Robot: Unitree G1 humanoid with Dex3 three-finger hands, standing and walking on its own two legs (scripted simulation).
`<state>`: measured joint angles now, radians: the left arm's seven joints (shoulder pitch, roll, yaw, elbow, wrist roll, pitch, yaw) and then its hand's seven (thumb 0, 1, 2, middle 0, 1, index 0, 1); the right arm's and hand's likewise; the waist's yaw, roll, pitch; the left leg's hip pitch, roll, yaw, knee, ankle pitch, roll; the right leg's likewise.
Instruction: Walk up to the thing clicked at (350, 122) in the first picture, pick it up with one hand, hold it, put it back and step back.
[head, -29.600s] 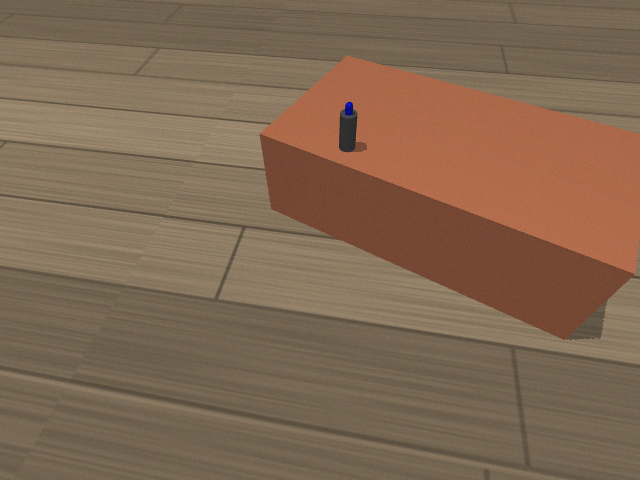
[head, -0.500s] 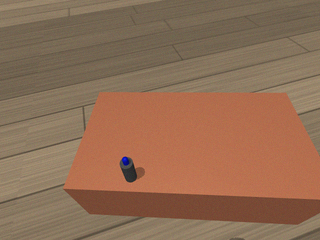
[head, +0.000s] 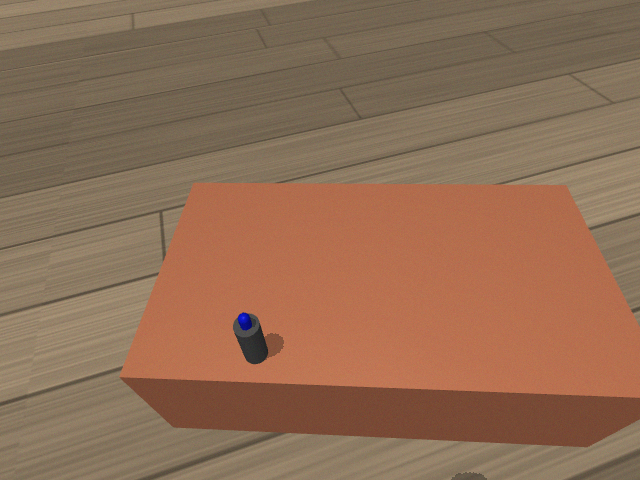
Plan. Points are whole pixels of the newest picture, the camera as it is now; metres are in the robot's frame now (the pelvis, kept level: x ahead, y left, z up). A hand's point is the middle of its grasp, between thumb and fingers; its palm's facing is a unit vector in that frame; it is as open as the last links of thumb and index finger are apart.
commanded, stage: stand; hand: left
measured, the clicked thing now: (250, 335) +0.45 +0.18 -0.31
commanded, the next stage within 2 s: step back in 1.92 s
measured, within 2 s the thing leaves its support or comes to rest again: neither
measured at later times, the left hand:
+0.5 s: hand out of the picture +0.07 +0.25 -0.15, palm faces -0.01 -0.94 -0.35, open 7.3 cm
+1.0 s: hand out of the picture +0.08 +0.25 -0.15, palm faces -0.02 -0.94 -0.35, open 7.3 cm
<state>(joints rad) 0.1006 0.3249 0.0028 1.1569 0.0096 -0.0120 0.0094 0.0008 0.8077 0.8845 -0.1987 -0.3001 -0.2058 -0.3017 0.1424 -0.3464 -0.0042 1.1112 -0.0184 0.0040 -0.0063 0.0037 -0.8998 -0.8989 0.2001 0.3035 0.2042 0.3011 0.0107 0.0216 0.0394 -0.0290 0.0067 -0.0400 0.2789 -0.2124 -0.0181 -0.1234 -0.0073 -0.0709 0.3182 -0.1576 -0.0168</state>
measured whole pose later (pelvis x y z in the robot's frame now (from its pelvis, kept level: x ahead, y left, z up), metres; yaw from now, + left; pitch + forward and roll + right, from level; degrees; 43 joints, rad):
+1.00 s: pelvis +0.00 -0.01 +0.00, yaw -1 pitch -2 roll +0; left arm 0.10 0.34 0.00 1.14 0.01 -0.01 0.00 0.00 0.90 0.90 -0.20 -0.30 -0.21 -0.30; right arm 0.15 -0.35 0.00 1.11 -0.02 0.00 0.00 0.00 -0.90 -0.90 0.20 0.30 0.20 0.30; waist 0.01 0.02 0.04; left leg -0.03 0.02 -0.03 0.28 -0.22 -0.03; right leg -0.13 0.01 -0.06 0.32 -0.16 -0.03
